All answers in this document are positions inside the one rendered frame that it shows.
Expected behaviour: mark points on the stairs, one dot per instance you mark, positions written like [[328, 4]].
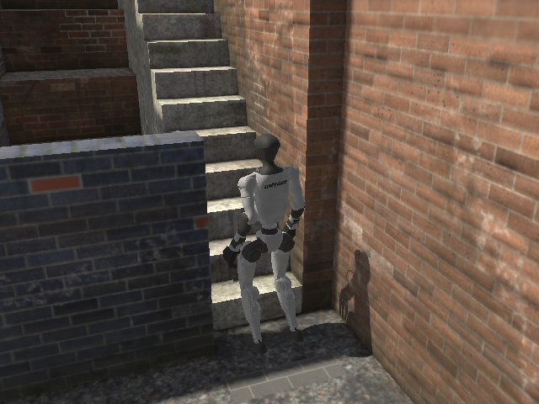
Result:
[[185, 83]]

